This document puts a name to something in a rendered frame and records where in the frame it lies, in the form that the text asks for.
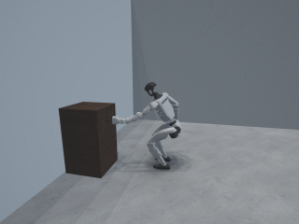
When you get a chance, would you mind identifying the left robot hand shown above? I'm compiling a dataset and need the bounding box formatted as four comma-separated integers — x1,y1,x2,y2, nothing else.
112,116,120,125

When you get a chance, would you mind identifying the right robot forearm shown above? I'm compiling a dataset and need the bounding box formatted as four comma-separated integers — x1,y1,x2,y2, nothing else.
173,106,179,120

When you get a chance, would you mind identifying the left robot upper arm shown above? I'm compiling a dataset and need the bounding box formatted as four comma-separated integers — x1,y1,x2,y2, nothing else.
136,101,158,119

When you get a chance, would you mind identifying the cabinet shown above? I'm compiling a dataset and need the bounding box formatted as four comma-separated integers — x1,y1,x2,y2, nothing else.
58,102,118,178

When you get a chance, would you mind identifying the left robot forearm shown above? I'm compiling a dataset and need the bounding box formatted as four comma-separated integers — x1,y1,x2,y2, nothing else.
119,113,142,124

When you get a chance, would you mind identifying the robot foot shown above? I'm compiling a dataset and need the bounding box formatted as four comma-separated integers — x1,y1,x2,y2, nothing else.
155,156,171,162
153,163,170,170

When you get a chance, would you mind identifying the drawer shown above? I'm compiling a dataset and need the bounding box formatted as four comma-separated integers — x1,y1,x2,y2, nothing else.
98,108,115,132

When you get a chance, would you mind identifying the robot right foot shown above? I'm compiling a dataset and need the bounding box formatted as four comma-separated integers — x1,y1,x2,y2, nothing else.
155,156,171,162

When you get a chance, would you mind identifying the right robot upper arm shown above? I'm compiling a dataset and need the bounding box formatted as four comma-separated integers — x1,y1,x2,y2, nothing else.
163,92,179,109

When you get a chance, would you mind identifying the robot left foot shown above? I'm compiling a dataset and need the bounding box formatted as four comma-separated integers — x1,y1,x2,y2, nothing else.
153,163,170,170

